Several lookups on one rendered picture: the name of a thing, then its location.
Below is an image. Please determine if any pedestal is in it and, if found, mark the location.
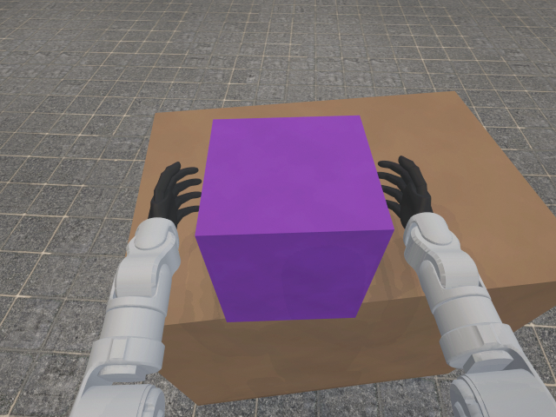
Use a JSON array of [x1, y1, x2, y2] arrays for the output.
[[125, 91, 556, 406]]

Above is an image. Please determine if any right robot forearm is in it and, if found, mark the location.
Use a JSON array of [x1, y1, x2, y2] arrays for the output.
[[403, 212, 556, 408]]

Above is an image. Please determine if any robot right upper arm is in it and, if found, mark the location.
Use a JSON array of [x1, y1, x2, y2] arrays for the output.
[[450, 369, 556, 417]]

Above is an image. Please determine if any robot right hand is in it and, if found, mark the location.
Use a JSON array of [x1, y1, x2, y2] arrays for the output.
[[377, 156, 433, 228]]

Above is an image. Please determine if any robot left upper arm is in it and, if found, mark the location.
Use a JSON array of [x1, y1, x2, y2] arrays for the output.
[[73, 384, 165, 417]]

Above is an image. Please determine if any robot left hand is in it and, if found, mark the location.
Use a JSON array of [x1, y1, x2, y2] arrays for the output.
[[148, 162, 202, 229]]

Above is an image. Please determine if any carton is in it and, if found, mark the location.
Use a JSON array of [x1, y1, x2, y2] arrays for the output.
[[195, 116, 394, 322]]

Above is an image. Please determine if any left robot forearm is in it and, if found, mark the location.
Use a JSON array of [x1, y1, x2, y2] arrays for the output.
[[69, 217, 181, 417]]

